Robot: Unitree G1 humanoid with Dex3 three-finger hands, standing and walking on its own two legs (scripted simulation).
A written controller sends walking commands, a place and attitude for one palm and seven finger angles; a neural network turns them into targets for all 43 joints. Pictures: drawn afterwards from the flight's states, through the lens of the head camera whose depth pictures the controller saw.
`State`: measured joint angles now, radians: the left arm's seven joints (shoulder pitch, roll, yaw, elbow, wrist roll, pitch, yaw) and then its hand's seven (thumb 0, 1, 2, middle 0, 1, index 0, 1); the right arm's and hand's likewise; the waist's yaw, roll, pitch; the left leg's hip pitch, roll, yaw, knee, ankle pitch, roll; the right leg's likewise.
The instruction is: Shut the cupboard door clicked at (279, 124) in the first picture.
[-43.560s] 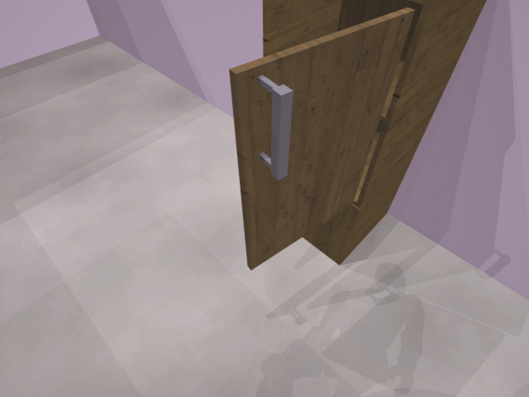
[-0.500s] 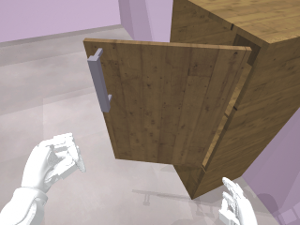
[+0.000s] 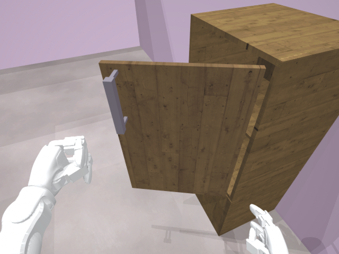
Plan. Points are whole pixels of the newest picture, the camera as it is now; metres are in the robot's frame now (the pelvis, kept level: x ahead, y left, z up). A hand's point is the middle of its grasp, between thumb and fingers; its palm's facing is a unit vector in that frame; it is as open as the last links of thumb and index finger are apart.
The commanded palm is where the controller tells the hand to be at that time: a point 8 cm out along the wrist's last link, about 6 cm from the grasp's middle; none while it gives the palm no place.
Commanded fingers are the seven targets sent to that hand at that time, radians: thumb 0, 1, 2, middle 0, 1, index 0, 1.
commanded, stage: raise the hand and make a fist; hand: left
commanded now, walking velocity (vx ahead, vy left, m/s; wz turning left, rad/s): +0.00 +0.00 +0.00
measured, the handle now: (118, 103) +0.45 +0.20 +0.15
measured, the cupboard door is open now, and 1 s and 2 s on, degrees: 61 61 61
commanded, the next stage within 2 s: bring the fist close to the handle in 0.20 s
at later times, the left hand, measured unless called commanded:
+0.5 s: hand (94, 159) +0.25 +0.19 +0.16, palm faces +0.05 -0.99 -0.10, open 3.1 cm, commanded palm +0.23 +0.23 +0.16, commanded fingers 0.00 0.90 0.90 -1.30 -1.50 -1.30 -1.50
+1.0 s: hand (108, 140) +0.30 +0.17 +0.16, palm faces +0.02 -1.00 -0.07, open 3.1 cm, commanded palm +0.29 +0.22 +0.16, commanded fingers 0.00 0.90 0.90 -1.30 -1.50 -1.30 -1.50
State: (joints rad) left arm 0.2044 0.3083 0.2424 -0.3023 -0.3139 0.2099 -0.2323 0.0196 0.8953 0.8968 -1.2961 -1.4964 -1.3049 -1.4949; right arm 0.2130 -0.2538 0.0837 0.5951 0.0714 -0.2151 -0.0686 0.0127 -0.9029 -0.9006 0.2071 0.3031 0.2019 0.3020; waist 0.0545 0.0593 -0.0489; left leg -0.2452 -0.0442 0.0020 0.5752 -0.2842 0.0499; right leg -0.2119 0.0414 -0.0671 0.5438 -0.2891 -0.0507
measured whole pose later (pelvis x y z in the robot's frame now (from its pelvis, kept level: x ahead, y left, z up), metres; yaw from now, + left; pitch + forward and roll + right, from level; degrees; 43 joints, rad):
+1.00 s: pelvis +0.02 -0.01 +0.00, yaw +0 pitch -1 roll +0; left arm -0.03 0.28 0.20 -0.10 -0.26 0.19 -0.19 0.02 0.89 0.90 -1.30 -1.50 -1.31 -1.50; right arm 0.20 -0.26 0.07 0.61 0.07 -0.17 -0.08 0.01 -0.90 -0.90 0.21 0.30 0.20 0.30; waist 0.04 0.06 -0.04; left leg -0.24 -0.04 0.00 0.57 -0.31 0.04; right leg -0.21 0.05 -0.07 0.55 -0.32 -0.06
